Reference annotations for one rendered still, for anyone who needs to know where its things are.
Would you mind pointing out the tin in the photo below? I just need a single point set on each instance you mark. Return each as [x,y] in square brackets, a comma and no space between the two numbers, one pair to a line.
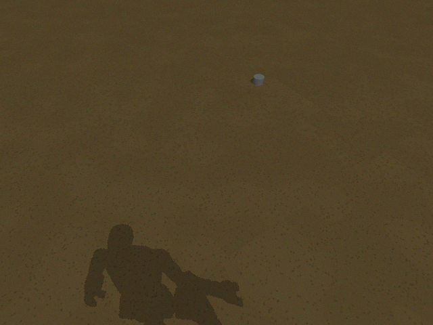
[258,79]

